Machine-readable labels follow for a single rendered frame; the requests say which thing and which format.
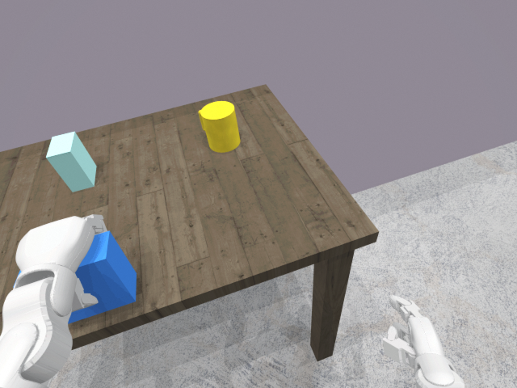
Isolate right robot hand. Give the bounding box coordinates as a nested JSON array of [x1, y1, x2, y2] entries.
[[383, 295, 445, 369]]

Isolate robot right forearm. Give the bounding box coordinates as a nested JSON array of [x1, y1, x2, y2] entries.
[[414, 353, 465, 388]]

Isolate left robot hand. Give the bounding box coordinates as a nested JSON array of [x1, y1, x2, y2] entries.
[[15, 214, 107, 313]]

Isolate robot left forearm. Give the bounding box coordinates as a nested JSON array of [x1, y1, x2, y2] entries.
[[0, 264, 77, 388]]

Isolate sponge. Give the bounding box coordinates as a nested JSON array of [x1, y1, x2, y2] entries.
[[13, 230, 137, 324]]

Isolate table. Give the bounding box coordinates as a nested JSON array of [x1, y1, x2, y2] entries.
[[0, 84, 379, 361]]

